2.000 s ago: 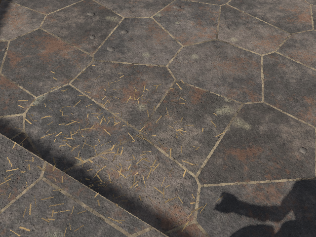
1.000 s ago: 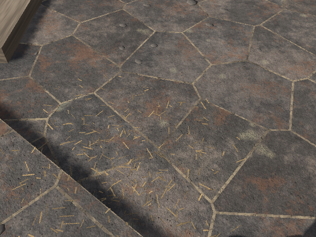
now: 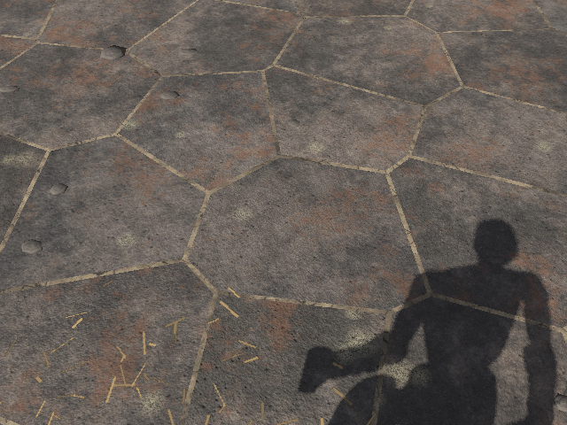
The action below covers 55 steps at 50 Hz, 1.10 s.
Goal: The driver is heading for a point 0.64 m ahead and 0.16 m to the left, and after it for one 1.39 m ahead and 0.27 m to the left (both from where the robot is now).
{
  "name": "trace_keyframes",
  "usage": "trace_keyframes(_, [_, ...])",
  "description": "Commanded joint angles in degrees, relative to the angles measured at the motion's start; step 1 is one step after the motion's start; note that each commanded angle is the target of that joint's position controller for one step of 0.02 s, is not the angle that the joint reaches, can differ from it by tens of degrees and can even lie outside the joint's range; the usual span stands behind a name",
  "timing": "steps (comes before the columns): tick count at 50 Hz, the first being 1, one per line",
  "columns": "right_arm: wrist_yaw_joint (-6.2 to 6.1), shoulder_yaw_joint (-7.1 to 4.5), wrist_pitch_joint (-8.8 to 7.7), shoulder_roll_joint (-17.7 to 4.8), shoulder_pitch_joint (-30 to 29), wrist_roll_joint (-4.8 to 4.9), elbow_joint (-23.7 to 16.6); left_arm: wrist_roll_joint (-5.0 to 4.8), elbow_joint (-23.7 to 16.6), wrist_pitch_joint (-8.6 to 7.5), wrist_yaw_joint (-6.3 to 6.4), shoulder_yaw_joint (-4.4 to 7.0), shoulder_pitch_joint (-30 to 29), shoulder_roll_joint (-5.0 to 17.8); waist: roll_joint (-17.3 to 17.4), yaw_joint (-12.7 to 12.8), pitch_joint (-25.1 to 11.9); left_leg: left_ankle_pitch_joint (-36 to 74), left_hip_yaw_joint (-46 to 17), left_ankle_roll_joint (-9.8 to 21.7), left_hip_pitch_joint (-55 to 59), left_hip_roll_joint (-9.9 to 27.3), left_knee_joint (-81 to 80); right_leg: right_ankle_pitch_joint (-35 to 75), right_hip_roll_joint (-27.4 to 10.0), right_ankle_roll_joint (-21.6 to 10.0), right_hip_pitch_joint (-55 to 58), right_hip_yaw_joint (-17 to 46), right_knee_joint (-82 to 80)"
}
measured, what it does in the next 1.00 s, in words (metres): walks ahead, turning left: right foot, then left foot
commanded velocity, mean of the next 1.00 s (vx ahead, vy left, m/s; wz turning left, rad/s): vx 0.47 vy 0.00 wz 0.34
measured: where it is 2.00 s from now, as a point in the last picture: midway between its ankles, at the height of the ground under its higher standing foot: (257, 379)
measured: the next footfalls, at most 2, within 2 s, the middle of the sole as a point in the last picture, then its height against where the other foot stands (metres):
right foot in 0.22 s outside the picture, level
left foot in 0.78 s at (233, 412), level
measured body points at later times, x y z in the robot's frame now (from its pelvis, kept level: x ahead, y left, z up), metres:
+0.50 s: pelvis +0.27 -0.05 +0.01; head +0.29 -0.06 +0.46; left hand +0.29 +0.23 -0.11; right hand +0.42 -0.32 -0.11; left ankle +0.34 +0.13 -0.65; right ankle +0.26 -0.14 -0.73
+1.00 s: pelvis +0.51 +0.06 +0.01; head +0.56 +0.09 +0.45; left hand +0.56 +0.38 -0.09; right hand +0.72 -0.15 -0.11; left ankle +0.51 +0.13 -0.73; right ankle +0.63 -0.09 -0.66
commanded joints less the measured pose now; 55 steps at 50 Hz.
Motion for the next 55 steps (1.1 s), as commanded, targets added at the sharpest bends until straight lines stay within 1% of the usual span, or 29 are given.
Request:
trace_keyframes(1, [-1.10,-1.09,-1.62,-7.47,-6.62,-0.41,-5.37,1.83,-4.27,-1.51,-1.07,-0.09,0.31,-0.23,6.81,3.45,2.87,20.39,-7.61,9.22,-15.35,10.46,-17.19,17.68,-2.55,1.74,14.16,0.14,-27.78])
trace_keyframes(3, [-1.63,-2.13,-1.34,-10.33,-3.47,1.46,-4.78,0.89,-5.86,-1.57,-2.00,-0.78,-6.24,-1.43,6.01,0.97,1.19,20.65,-7.78,9.29,-9.55,12.24,-18.53,21.80,-0.71,2.37,17.44,-1.01,-38.61])
trace_keyframes(5, [-1.82,-2.63,-0.40,-10.50,-1.00,2.54,-3.93,0.38,-7.55,-1.21,-2.46,-0.67,-11.15,-0.19,5.73,-0.73,2.73,16.76,-9.24,8.82,-0.85,14.44,-18.05,20.02,-0.90,1.57,13.75,-0.44,-44.15])
trace_keyframes(8, [-1.37,-3.11,1.04,-10.13,3.26,2.33,-2.69,0.46,-10.58,-1.76,-3.25,0.08,-18.34,1.96,4.85,-3.49,4.83,15.51,-11.48,7.96,7.20,16.58,-14.64,14.32,0.01,-0.79,11.60,-1.49,-49.60])
trace_keyframes(10, [-1.29,-3.28,2.01,-10.86,3.57,1.88,-2.54,0.49,-10.59,-2.40,-3.56,1.13,-15.36,3.97,6.02,-1.14,2.72,20.50,-12.04,6.85,8.44,15.94,-9.30,8.22,1.71,-2.41,19.11,-2.69,-52.66])
trace_keyframes(11, [-1.08,-3.02,2.10,-10.65,2.73,1.49,-2.80,0.39,-8.67,-2.69,-3.28,2.63,-7.72,6.77,5.62,2.92,-1.54,27.31,-9.82,5.56,6.37,12.94,-0.62,7.96,2.37,-4.26,30.18,-2.86,-53.93])
trace_keyframes(12, [-0.93,-2.34,1.59,-9.25,0.72,0.66,-4.96,1.43,-6.14,-2.83,-2.50,4.33,5.09,11.69,2.07,8.45,-10.75,21.49,-6.46,3.31,-5.38,9.03,16.68,14.68,-6.32,-8.33,50.15,5.63,-50.81])
trace_keyframes(13, [-0.27,0.22,0.17,-1.46,7.21,0.70,-5.95,1.04,-4.09,-2.19,-2.70,5.79,11.63,16.95,-12.88,7.31,-22.35,-11.29,-3.34,-0.22,-26.81,1.54,38.42,5.35,-22.04,-17.16,71.59,29.86,-55.67])
trace_keyframes(14, [-0.06,-1.73,-0.78,-7.46,4.82,2.24,-4.61,1.19,-3.04,-1.90,-2.67,4.81,15.19,11.70,-8.35,9.78,-22.73,-17.73,-11.80,-0.19,-32.67,1.57,46.01,-1.91,-21.56,-17.31,70.56,37.07,-60.69])
trace_keyframes(15, [-0.47,-3.08,-0.84,-10.50,-1.07,3.36,-6.84,1.26,-3.13,-2.00,-2.38,4.05,10.24,9.99,-6.64,8.21,-12.71,-12.78,-10.84,-0.12,-36.73,3.74,47.49,0.80,-19.65,-14.42,62.80,27.94,-62.16])
trace_keyframes(17, [-1.50,-3.61,0.13,-9.33,-5.76,1.82,-7.81,1.40,-3.86,-2.53,-2.58,2.81,-0.03,5.37,-3.04,3.40,-3.96,-4.79,-8.46,-0.69,-31.75,7.82,41.37,8.75,-14.87,-11.62,46.35,15.45,-66.55])
trace_keyframes(19, [-1.39,-3.78,1.97,-6.66,-4.18,1.59,-7.70,2.02,-3.12,-3.31,-3.03,2.73,-3.46,3.47,-3.83,-0.26,-1.86,-0.75,-9.20,-0.62,-24.99,9.38,38.56,10.94,-12.51,-10.14,37.65,9.29,-70.86])
trace_keyframes(20, [-1.24,-3.64,2.56,-5.40,-4.38,1.76,-7.96,2.09,-2.51,-3.68,-2.97,3.00,-3.43,3.96,-2.96,-0.90,-1.44,1.14,-9.34,-0.62,-24.50,9.30,38.15,13.71,-12.67,-10.33,36.09,6.88,-72.20])
trace_keyframes(23, [-1.10,-4.08,3.27,-5.09,-7.47,1.32,-9.54,2.43,-0.21,-4.13,-2.07,3.75,-1.43,5.42,-0.85,-1.28,-0.38,8.11,-10.83,-0.59,-27.53,9.00,33.22,20.32,-12.87,-10.39,36.65,0.60,-73.44])
trace_keyframes(28, [0.58,-3.43,2.87,-4.16,-16.83,1.11,-12.73,1.66,2.30,-3.54,-0.86,4.22,1.05,7.36,-0.91,1.11,2.57,20.31,-7.10,-0.23,-26.16,7.82,18.10,18.87,-11.20,-8.14,37.90,-8.07,-74.54])
trace_keyframes(34, [3.12,-2.73,2.77,-4.30,-27.34,1.36,-18.38,0.71,5.30,-1.78,-0.55,5.11,6.75,10.38,-0.45,4.14,5.88,12.06,-1.74,2.39,-28.83,6.58,9.55,24.48,-14.59,-6.82,49.17,-11.63,-69.58])
trace_keyframes(36, [3.67,-3.36,2.80,-5.62,-26.22,1.35,-19.32,0.41,5.04,-1.08,-0.25,5.52,5.80,12.15,-2.32,2.25,3.55,5.77,2.03,4.38,-22.59,3.48,8.69,41.74,-14.66,-5.58,50.49,-13.67,-63.26])
trace_keyframes(37, [3.77,-4.13,2.95,-6.97,-22.78,1.47,-18.96,0.40,4.85,-0.75,-0.04,5.67,5.54,12.88,-3.71,-0.04,0.93,2.83,3.84,5.61,-16.61,1.15,8.62,51.64,-14.32,-4.88,50.45,-14.75,-57.31])
trace_keyframes(38, [3.63,-5.53,2.98,-9.27,-15.11,1.72,-17.14,0.28,4.63,-0.35,0.16,5.64,4.64,13.27,-3.28,-4.49,-3.04,4.82,4.84,7.42,-5.88,-1.54,5.17,56.17,-12.67,-3.59,48.16,-16.35,-46.98])
trace_keyframes(39, [2.69,-7.64,3.27,-13.53,-5.03,1.74,-14.50,0.62,3.81,-0.54,0.41,5.30,4.45,12.84,-0.81,-9.05,-8.40,7.62,-0.89,10.11,12.21,-0.16,3.29,46.77,-10.60,-1.24,36.67,-16.67,-32.20])
trace_keyframes(40, [1.80,-9.16,3.18,-21.08,-2.02,2.09,-13.86,2.65,0.41,-2.03,-0.63,2.59,8.54,4.60,14.85,-5.04,-13.59,2.86,-31.60,20.57,35.16,16.12,1.01,-2.15,-0.64,2.85,8.59,-14.65,-9.33])
trace_keyframes(41, [1.50,-7.94,2.73,-18.69,0.12,1.29,-15.58,0.86,-0.86,-4.96,-1.67,2.35,4.96,6.52,12.36,-6.62,-22.72,-3.38,-52.38,25.00,40.76,22.61,-9.80,-18.68,4.54,2.46,0.28,-0.13,-0.18])
trace_keyframes(42, [1.40,-6.88,2.29,-15.14,-2.33,0.25,-15.76,-1.26,-2.88,-6.35,-2.18,3.44,-2.07,10.01,9.64,-8.06,-15.66,6.81,-42.79,21.24,36.92,20.69,-10.44,-14.04,1.47,1.32,-4.60,2.32,-0.02])
trace_keyframes(43, [1.23,-6.26,1.93,-12.84,-6.89,0.57,-16.57,-0.88,-3.28,-6.73,-1.85,3.14,-3.32,9.53,6.22,-5.54,-10.28,18.76,-33.56,19.06,28.15,18.19,-9.03,-9.82,-0.90,0.89,-2.66,1.99,-4.43])
trace_keyframes(44, [1.16,-5.70,1.91,-10.89,-11.55,0.93,-17.50,0.82,-2.55,-6.42,-1.20,3.52,-3.23,9.61,2.67,-2.67,-6.25,29.62,-26.59,17.24,18.80,15.76,-8.67,-8.04,-2.69,1.59,1.36,1.44,-9.12])
trace_keyframes(45, [0.89,-5.26,1.98,-9.60,-13.99,0.70,-18.38,1.73,-2.54,-5.57,-0.84,4.14,-2.34,10.25,2.53,-0.44,-4.69,36.29,-22.44,16.32,11.81,14.18,-9.11,-7.11,-3.71,2.21,6.15,1.25,-11.77])
trace_keyframes(48, [0.13,-5.64,2.10,-11.15,-14.55,0.56,-18.66,2.17,-3.73,-3.20,-0.57,3.66,-1.45,7.01,2.73,2.11,-3.62,46.83,-17.37,15.55,2.27,11.24,-9.95,-4.47,-2.19,4.31,11.32,-0.51,-20.80])
trace_keyframes(51, [-1.12,-6.31,3.48,-12.86,-13.89,1.29,-18.47,2.33,-5.18,-2.48,-0.54,2.65,-5.89,4.92,5.51,1.07,-4.97,46.30,-12.89,12.05,-1.96,6.74,-7.79,6.13,1.73,5.24,16.32,-2.16,-35.25])
trace_keyframes(55, [-2.02,-6.28,5.49,-12.56,-11.23,1.69,-18.06,1.34,-6.99,-1.68,-1.47,2.54,-11.70,5.98,8.20,-1.43,-6.65,34.29,-17.55,8.80,-0.50,6.87,-4.64,13.75,4.70,5.35,20.40,-0.54,-46.36])
Velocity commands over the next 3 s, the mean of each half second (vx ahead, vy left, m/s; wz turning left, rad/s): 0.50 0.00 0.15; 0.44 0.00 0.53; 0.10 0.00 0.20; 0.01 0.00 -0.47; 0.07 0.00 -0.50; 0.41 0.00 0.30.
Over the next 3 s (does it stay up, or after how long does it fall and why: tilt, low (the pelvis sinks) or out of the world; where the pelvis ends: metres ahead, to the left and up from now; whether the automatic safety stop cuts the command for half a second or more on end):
stays up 0.86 0.05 0.00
